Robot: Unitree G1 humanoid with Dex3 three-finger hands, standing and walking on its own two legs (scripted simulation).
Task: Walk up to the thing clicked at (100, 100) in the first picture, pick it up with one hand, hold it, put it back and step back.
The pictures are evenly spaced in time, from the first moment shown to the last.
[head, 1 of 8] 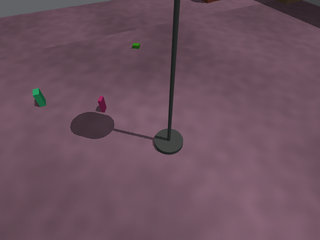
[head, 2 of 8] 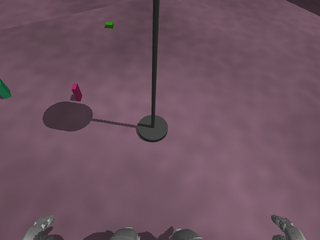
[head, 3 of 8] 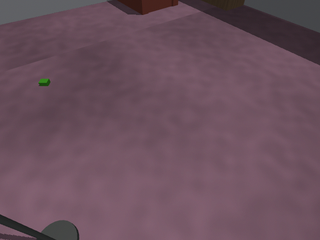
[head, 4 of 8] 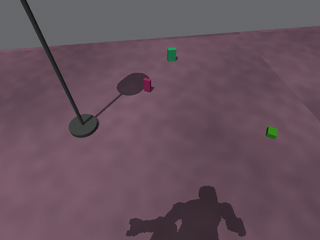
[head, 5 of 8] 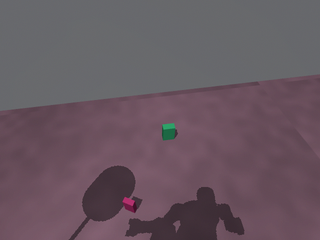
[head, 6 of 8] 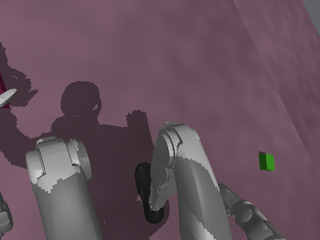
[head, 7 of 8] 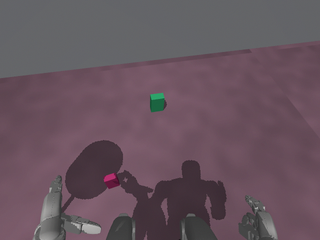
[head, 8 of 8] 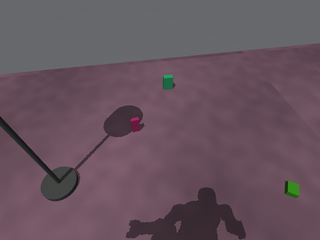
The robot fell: no
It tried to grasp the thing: yes
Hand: left
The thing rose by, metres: 0.68
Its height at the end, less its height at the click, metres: +0.00
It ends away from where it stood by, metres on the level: 0.03
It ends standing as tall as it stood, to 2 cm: yes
